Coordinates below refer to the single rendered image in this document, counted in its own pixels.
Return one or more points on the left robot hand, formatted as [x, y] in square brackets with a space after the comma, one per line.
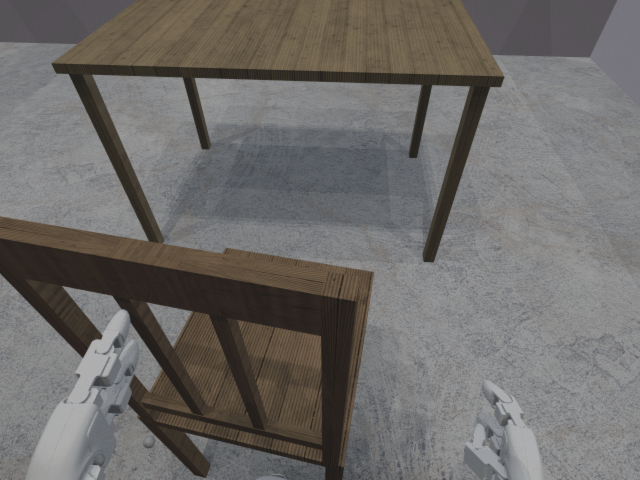
[81, 426]

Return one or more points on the table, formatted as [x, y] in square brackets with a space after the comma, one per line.
[416, 42]

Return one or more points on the right robot hand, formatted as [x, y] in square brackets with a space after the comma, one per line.
[513, 453]

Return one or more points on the chair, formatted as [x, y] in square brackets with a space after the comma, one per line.
[268, 359]

